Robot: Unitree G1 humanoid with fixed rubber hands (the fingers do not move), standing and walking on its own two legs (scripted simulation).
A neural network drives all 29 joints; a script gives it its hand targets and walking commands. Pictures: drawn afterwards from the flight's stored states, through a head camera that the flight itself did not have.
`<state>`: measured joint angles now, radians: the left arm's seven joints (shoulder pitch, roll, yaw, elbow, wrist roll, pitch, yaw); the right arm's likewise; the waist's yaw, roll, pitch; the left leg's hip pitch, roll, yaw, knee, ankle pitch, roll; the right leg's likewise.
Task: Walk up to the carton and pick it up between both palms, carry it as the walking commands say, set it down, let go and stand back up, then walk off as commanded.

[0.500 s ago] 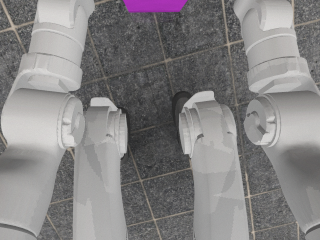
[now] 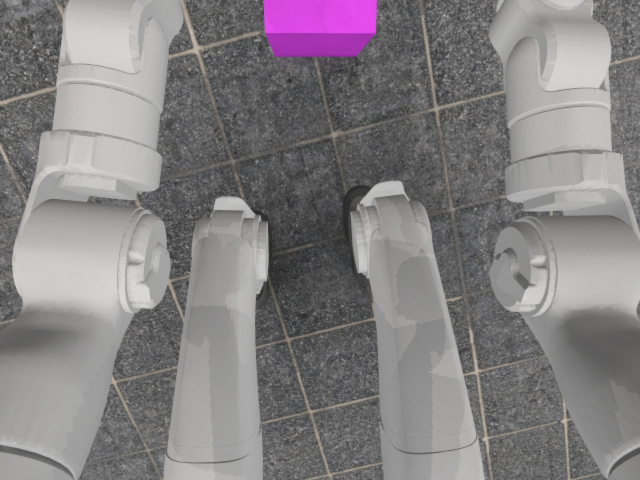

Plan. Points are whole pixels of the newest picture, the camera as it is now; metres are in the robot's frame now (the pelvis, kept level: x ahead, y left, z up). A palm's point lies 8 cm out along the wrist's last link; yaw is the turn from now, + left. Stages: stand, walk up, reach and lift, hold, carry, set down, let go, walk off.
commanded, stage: set down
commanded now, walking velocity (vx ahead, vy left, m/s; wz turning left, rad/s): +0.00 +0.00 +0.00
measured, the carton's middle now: out of the picture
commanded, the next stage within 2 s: let go in 0.58 s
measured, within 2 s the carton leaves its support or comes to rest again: neither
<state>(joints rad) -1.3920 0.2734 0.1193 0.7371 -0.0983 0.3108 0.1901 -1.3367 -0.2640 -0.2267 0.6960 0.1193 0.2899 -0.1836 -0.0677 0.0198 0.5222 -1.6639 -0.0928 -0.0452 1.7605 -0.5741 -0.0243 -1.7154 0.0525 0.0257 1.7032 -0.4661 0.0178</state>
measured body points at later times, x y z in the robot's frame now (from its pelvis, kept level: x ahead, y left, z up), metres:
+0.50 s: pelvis +0.00 -0.01 +0.13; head +0.34 -0.03 +0.41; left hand +0.57 +0.12 +0.00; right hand +0.53 -0.21 +0.00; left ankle +0.10 +0.12 -0.49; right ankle +0.14 -0.12 -0.49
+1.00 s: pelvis +0.08 -0.01 +0.21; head +0.38 -0.02 +0.53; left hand +0.46 +0.16 +0.04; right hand +0.44 -0.21 +0.04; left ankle +0.10 +0.12 -0.49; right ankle +0.14 -0.12 -0.48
